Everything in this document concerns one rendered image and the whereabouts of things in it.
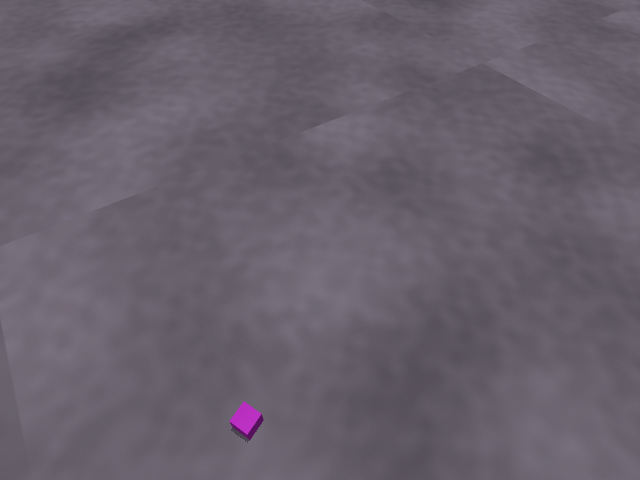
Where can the cube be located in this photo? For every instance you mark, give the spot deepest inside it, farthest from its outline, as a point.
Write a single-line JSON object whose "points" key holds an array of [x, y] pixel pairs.
{"points": [[246, 420]]}

